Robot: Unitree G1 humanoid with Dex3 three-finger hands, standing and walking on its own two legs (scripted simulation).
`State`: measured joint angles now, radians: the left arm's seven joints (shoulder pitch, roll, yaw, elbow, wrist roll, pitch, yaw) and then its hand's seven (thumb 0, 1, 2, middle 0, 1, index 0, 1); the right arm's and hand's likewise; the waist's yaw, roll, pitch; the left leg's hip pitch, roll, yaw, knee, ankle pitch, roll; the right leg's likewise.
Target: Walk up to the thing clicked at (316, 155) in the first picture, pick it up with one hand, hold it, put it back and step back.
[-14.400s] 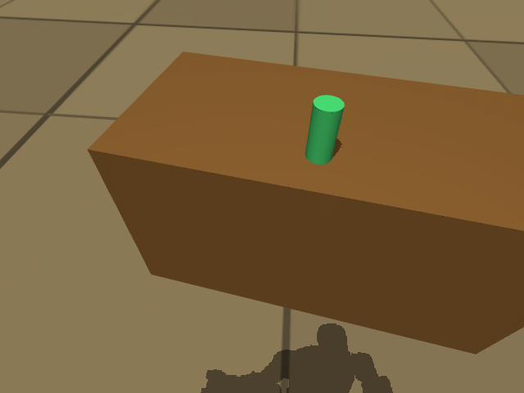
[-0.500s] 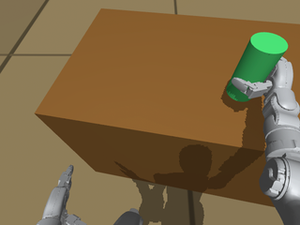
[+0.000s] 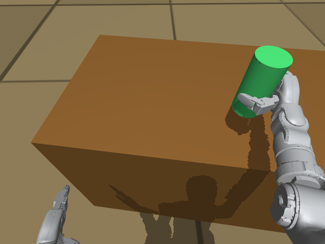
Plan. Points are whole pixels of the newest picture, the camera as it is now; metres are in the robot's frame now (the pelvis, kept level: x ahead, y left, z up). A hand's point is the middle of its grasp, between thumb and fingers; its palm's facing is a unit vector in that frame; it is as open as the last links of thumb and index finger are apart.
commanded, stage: lift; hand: right
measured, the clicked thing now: (257, 85) +0.48 -0.15 +0.16
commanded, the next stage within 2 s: hold in 1.06 s
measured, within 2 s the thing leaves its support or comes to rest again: neither
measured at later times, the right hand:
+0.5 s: hand (280, 106) +0.39 -0.16 +0.19, palm faces +0.00 +1.00 +0.00, open 10.4 cm
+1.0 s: hand (301, 114) +0.34 -0.17 +0.23, palm faces +0.02 +1.00 -0.01, open 10.4 cm
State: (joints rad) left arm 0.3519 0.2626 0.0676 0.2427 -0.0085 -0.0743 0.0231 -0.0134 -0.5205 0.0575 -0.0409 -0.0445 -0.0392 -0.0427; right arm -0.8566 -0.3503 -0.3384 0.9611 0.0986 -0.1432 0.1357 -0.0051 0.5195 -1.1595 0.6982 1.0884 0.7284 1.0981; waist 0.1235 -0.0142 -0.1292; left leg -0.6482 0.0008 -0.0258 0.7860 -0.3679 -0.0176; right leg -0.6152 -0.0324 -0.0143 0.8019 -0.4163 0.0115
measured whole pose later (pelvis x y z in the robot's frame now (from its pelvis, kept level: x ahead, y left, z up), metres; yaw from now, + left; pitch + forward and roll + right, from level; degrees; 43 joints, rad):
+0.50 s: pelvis -0.01 +0.00 +0.02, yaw -1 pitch +4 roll +0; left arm 0.37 0.24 0.06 0.36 -0.03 -0.08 0.04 -0.01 -0.51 0.05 -0.03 -0.04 -0.03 -0.04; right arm -0.53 -0.28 -0.24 0.41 0.18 0.14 0.18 -0.01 0.52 -1.16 0.71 1.07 0.74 1.08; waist 0.02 -0.02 -0.09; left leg -0.42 0.02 -0.01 0.68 -0.33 -0.01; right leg -0.38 -0.02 0.00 0.67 -0.35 0.02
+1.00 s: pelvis -0.02 +0.00 +0.02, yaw -2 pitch +0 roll +0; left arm 0.32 0.24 0.06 0.49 -0.03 -0.15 0.05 -0.01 -0.52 0.05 -0.03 -0.04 -0.03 -0.04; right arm -0.40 -0.27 -0.25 0.10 0.23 0.33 0.16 -0.01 0.52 -1.16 0.71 1.07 0.74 1.08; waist 0.00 -0.05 -0.05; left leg -0.31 0.02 0.00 0.59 -0.28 -0.02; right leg -0.28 -0.01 0.00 0.59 -0.31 0.01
